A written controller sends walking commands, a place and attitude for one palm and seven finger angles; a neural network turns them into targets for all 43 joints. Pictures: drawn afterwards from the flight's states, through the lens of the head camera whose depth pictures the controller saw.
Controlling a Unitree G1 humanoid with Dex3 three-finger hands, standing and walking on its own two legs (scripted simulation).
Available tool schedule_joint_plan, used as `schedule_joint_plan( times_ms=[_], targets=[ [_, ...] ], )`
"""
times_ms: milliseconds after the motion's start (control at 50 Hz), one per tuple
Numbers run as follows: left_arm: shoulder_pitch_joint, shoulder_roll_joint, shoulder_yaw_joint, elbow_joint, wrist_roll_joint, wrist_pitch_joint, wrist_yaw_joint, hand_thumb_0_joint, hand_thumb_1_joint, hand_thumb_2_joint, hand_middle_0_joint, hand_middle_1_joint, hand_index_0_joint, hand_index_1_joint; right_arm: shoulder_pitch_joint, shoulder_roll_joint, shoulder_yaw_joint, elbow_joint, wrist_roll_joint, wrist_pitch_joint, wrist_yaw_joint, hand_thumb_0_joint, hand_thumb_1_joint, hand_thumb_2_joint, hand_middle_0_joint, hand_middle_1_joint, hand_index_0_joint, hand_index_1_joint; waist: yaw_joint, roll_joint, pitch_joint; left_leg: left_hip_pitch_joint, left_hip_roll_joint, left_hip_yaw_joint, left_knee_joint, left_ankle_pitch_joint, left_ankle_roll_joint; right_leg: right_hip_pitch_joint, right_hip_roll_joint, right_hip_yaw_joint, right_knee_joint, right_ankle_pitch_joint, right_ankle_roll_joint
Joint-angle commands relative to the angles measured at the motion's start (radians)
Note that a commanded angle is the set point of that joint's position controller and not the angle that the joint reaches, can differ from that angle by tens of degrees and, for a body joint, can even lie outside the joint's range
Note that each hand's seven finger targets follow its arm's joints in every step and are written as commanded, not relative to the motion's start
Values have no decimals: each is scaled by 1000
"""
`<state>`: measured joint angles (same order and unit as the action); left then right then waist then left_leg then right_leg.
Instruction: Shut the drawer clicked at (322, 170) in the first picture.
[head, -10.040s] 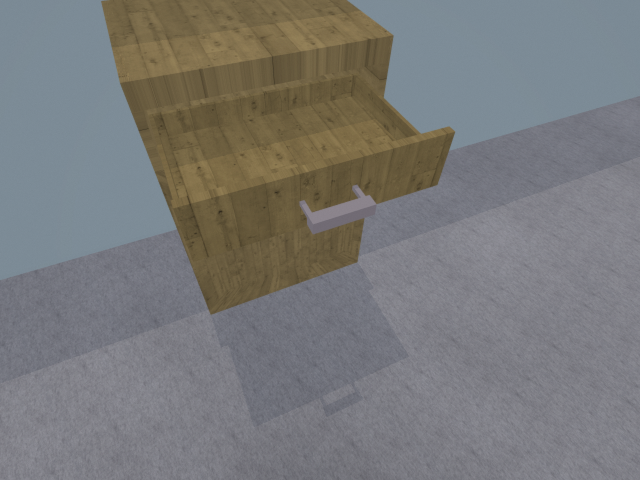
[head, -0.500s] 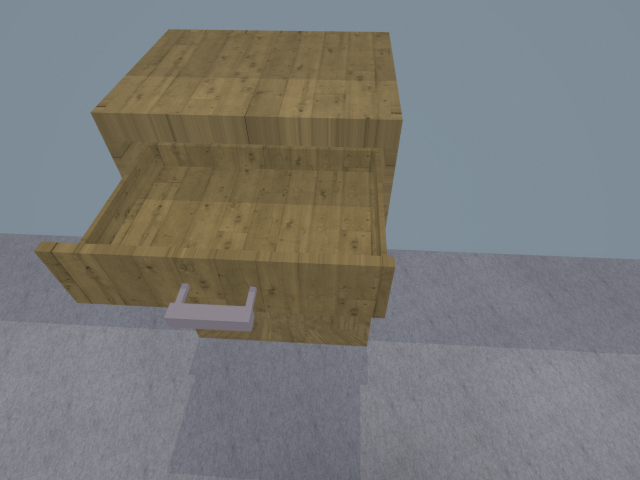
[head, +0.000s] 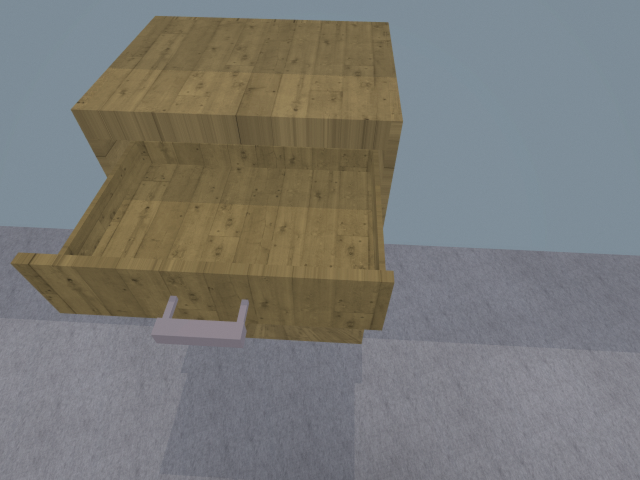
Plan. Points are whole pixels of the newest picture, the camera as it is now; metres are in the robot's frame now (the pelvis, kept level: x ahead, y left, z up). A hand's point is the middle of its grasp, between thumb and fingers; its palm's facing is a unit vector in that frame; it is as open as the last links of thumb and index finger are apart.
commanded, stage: come to a stop and stand still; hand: left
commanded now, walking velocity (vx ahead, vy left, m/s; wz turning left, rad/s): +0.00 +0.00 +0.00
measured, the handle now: (204, 318) +0.34 +0.20 -0.04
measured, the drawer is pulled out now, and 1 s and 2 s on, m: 0.30 0.30 0.30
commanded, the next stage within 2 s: look again from close up in 0.46 s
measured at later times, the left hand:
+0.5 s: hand out of the picture +0.03 +0.17 -0.17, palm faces +0.02 -0.98 -0.21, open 7.3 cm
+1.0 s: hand out of the picture +0.00 +0.15 -0.17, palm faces +0.04 -0.98 -0.18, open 7.3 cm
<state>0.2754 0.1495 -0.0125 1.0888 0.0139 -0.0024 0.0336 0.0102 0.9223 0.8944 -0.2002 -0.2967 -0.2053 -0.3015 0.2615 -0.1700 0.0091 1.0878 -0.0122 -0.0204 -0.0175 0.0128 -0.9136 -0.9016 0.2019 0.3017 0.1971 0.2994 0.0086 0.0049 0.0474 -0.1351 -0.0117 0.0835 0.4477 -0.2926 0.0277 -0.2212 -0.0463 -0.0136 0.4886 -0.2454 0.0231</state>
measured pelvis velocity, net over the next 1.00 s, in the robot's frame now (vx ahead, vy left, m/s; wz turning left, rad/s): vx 0.01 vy -0.01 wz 0.00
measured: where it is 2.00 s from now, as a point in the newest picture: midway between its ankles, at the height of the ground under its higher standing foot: outside the picture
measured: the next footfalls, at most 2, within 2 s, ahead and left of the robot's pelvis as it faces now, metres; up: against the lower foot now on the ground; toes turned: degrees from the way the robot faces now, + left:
none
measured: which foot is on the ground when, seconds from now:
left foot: down 0.00-1.00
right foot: down 0.00-1.00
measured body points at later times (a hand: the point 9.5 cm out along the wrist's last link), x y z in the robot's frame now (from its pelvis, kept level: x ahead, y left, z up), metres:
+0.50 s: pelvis +0.01 -0.01 +0.00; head +0.03 -0.01 +0.45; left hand +0.03 +0.22 -0.15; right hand +0.01 -0.23 -0.16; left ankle -0.03 +0.10 -0.74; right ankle +0.01 -0.13 -0.74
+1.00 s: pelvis +0.01 -0.01 +0.00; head +0.03 -0.01 +0.45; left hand +0.00 +0.20 -0.16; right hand +0.00 -0.23 -0.16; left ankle -0.03 +0.10 -0.74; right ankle +0.01 -0.13 -0.74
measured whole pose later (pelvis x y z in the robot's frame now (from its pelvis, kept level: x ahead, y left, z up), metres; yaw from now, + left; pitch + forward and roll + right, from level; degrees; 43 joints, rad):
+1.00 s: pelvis +0.01 -0.01 +0.00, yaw +0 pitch -1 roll +0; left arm 0.29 0.14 -0.01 1.11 0.01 -0.01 0.03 0.01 0.92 0.89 -0.20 -0.30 -0.20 -0.30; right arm 0.28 -0.13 0.01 1.14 -0.01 -0.03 -0.02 0.01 -0.91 -0.90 0.20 0.30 0.20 0.30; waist 0.01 -0.01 0.05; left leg -0.10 0.01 0.07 0.41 -0.29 0.00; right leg -0.19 -0.02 -0.03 0.45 -0.24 0.00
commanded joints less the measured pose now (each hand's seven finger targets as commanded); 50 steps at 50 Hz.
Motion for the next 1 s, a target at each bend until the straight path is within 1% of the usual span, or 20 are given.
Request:
schedule_joint_plan(
  times_ms=[0,60,100,160,220,240,280,360,420,440,500,540,560,600,640,680,720,760,820,980],
  targets=[
    [46,113,20,-32,0,-17,7,0,900,900,-200,-300,-200,-300,61,-84,-17,-21,3,-14,-10,0,-900,-900,200,300,200,300,-6,10,0,-26,119,-100,-91,230,4,14,-65,61,-63,188,-50],
    [41,113,21,-30,0,-17,7,0,900,900,-200,-300,-200,-300,59,-84,-18,-14,2,-14,-11,0,-900,-900,200,300,200,300,-4,-5,13,-25,120,-99,-92,239,4,14,-66,61,-66,204,-50],
    [40,114,21,-30,0,-20,8,0,900,900,-200,-300,-200,-300,67,-80,-17,-8,3,-14,-11,0,-900,-900,200,300,200,300,-6,-27,-8,-10,119,-100,-87,259,3,31,-69,64,-64,237,-52],
    [35,116,21,-30,-2,-18,8,0,900,900,-200,-300,-200,-300,62,-83,-17,-2,2,-13,-12,0,-900,-900,200,300,200,300,-4,-6,5,-11,120,-96,-94,256,1,26,-68,62,-65,229,-52],
    [36,117,22,-29,-1,-21,8,0,900,900,-200,-300,-200,-300,69,-76,-17,4,3,-13,-11,0,-900,-900,200,300,200,300,-6,-26,-10,1,119,-93,-92,250,0,36,-72,66,-71,245,-55],
    [33,118,23,-30,-2,-20,7,0,900,900,-200,-300,-200,-300,71,-74,-18,6,3,-14,-12,0,-900,-900,200,300,200,300,-6,-16,-9,-1,121,-94,-99,257,1,39,-67,62,-71,244,-54],
    [35,117,24,-29,-1,-22,8,0,900,900,-200,-300,-200,-300,71,-75,-19,8,3,-14,-13,0,-900,-900,200,300,200,300,-6,-27,-12,5,120,-93,-89,270,-2,39,-71,65,-69,265,-56],
    [36,116,25,-29,-2,-20,8,0,900,900,-200,-300,-200,-300,74,-74,-18,13,3,-15,-14,0,-900,-900,200,300,200,300,-3,-2,-8,5,121,-92,-94,276,-2,43,-69,62,-71,257,-56],
    [37,115,25,-26,-1,-21,9,0,900,900,-200,-300,-200,-300,81,-67,-18,17,5,-15,-13,0,-900,-900,200,300,200,300,-5,-20,-10,5,120,-92,-96,265,-2,46,-71,59,-78,252,-56],
    [40,114,24,-25,-3,-20,7,0,900,900,-200,-300,-200,-300,78,-66,-17,17,4,-15,-14,0,-900,-900,200,300,200,300,-3,-9,-4,6,122,-94,-103,263,0,43,-68,61,-82,246,-56],
    [43,111,24,-22,-2,-21,9,0,900,900,-200,-300,-200,-300,82,-67,-18,18,4,-14,-15,0,-900,-900,200,300,200,300,-6,-15,-9,15,121,-94,-95,262,-3,39,-70,65,-83,251,-58],
    [44,110,24,-23,-2,-19,7,0,900,900,-200,-300,-200,-300,83,-60,-18,22,5,-13,-15,0,-900,-900,200,300,200,300,-4,-6,15,6,124,-91,-108,248,0,31,-66,59,-91,226,-56],
    [48,107,25,-22,-1,-19,8,0,900,900,-200,-300,-200,-300,80,-63,-19,20,4,-13,-15,0,-900,-900,200,300,200,300,-4,-1,12,6,121,-91,-101,248,-2,28,-66,65,-91,225,-56],
    [48,105,24,-20,-1,-19,8,0,900,900,-200,-300,-200,-300,84,-59,-18,21,5,-13,-15,0,-900,-900,200,300,200,300,-5,-16,20,2,122,-93,-106,233,-2,24,-67,64,-95,215,-56],
    [53,107,24,-19,-2,-19,7,0,900,900,-200,-300,-200,-300,88,-56,-18,24,5,-15,-15,0,-900,-900,200,300,200,300,-3,-1,11,5,123,-93,-112,240,0,34,-64,62,-97,211,-56],
    [61,103,23,-17,0,-20,7,0,900,900,-200,-300,-200,-300,82,-58,-18,23,6,-13,-15,0,-900,-900,200,300,200,300,-4,-24,22,0,120,-92,-105,212,-2,20,-67,68,-105,199,-55],
    [60,102,24,-17,0,-22,8,0,900,900,-200,-300,-200,-300,90,-56,-18,25,5,-14,-15,0,-900,-900,200,300,200,300,-7,-26,7,8,119,-93,-104,231,-2,30,-67,68,-99,222,-57],
    [64,101,23,-16,-1,-20,7,0,900,900,-200,-300,-200,-300,87,-58,-18,26,6,-15,-16,0,-900,-900,200,300,200,300,-4,0,17,0,121,-92,-107,226,-2,25,-65,65,-101,204,-55],
    [70,96,22,-13,0,-21,7,0,900,900,-200,-300,-200,-300,90,-50,-18,27,6,-14,-15,0,-900,-900,200,300,200,300,-5,-22,19,0,119,-93,-107,206,-1,19,-66,70,-109,194,-57],
    [80,90,22,-13,0,-20,7,0,900,900,-200,-300,-200,-300,96,-42,-19,30,7,-14,-16,0,-900,-900,200,300,200,300,-4,-5,33,-13,119,-92,-109,191,-2,9,-61,70,-112,168,-57]
  ],
)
